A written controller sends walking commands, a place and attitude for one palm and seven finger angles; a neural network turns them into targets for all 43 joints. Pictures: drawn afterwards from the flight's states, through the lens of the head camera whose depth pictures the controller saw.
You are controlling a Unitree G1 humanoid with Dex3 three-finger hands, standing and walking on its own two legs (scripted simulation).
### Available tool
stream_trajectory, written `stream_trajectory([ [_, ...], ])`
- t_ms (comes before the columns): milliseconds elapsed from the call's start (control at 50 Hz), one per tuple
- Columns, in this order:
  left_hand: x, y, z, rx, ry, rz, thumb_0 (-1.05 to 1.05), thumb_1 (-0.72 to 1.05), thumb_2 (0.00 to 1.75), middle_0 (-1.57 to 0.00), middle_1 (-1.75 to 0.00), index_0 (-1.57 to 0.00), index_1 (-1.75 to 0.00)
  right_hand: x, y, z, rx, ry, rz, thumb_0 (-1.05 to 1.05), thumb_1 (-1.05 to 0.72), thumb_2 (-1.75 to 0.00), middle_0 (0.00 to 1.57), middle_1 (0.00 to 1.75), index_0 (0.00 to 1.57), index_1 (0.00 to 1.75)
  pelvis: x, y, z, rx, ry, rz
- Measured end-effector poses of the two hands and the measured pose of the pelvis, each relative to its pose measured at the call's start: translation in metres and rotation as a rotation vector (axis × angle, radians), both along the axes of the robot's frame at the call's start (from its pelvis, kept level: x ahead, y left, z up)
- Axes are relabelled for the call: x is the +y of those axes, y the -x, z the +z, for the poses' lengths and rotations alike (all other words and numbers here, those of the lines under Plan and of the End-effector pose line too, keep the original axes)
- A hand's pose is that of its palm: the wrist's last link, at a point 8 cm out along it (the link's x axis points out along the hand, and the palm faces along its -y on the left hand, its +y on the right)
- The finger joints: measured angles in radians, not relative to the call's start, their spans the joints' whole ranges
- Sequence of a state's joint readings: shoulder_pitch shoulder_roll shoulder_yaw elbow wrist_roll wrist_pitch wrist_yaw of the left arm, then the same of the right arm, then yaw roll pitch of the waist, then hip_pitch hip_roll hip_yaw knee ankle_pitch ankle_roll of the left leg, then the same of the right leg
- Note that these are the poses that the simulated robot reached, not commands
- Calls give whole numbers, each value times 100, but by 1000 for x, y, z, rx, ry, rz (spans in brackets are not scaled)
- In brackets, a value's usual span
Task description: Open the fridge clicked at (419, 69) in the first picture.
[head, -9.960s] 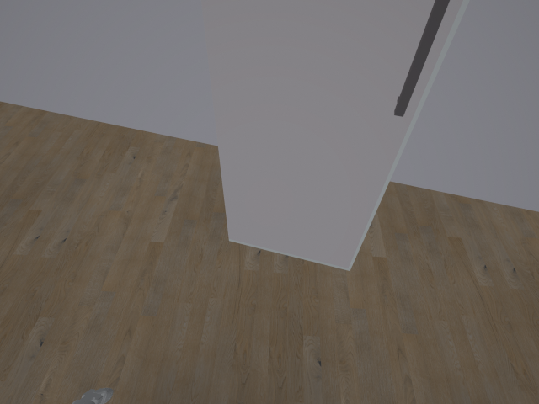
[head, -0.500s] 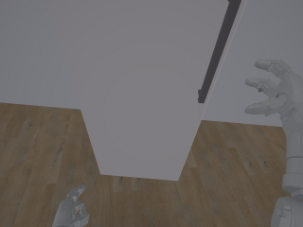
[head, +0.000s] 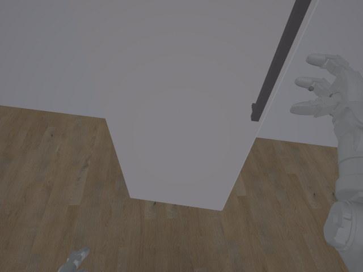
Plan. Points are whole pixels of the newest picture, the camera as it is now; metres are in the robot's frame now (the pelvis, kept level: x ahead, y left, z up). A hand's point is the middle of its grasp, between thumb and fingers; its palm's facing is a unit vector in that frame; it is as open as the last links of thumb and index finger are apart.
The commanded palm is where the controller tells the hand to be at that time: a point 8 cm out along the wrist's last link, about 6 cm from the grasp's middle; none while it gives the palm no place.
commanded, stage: move the hooked fingers beside the handle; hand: right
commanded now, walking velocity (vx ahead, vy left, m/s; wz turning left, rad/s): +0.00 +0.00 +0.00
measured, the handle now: (274, 63) +0.52 -0.15 +0.22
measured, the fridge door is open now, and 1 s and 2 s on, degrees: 0 0 0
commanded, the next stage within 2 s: feel for the door with the fingertips in 0.90 s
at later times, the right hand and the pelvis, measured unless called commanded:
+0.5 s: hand (308, 87) +0.46 -0.21 +0.21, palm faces +0.07 +1.00 +0.01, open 14.0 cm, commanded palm +0.43 -0.26 +0.21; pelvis +0.01 +0.00 +0.00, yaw +1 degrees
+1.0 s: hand (302, 85) +0.45 -0.19 +0.21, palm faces +0.05 +1.00 +0.01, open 14.0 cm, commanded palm +0.43 -0.25 +0.21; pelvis +0.00 +0.00 +0.00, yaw +0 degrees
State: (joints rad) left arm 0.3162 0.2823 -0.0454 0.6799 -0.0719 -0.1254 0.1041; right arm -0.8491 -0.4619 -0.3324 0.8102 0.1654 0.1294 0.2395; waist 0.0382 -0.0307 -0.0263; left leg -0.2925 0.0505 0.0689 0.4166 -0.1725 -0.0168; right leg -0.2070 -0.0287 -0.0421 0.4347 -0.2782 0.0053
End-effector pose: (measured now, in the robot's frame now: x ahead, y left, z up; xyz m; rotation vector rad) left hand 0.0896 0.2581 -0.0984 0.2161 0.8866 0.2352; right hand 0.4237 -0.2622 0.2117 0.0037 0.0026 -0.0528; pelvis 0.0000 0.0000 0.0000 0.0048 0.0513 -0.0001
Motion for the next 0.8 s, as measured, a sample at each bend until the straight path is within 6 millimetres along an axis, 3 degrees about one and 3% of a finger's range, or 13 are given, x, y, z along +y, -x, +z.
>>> stream_trajectory([
  [160, -1, 15, -5, 49, 13, 31, 2, 90, 90, -20, -30, -20, -30, 8, -19, -3, -4, -14, -5, -2, 50, -30, 30, 120, 30, 120, -2, -5, 0, 17, 0, 15],
  [300, -2, 19, -7, 71, 24, 45, 2, 90, 90, -20, -30, -20, -30, 5, -17, -5, -24, -7, -7, -2, 50, -30, 30, 120, 30, 120, -2, -10, 0, 19, -1, 23],
  [640, -5, -22, 3, -25, 16, -17, 1, 90, 90, -20, -30, -20, -30, 3, -4, -4, -4, -4, -16, -2, 50, -30, 30, 120, 30, 120, 0, -7, -1, 6, -3, 2],
  [800, -7, -23, 3, -35, 20, -26, 1, 90, 90, -20, -30, -20, -30, 5, -1, -2, -13, -2, -10, -2, 50, -30, 30, 120, 30, 120, 0, -3, -2, 1, -3, -2],
])
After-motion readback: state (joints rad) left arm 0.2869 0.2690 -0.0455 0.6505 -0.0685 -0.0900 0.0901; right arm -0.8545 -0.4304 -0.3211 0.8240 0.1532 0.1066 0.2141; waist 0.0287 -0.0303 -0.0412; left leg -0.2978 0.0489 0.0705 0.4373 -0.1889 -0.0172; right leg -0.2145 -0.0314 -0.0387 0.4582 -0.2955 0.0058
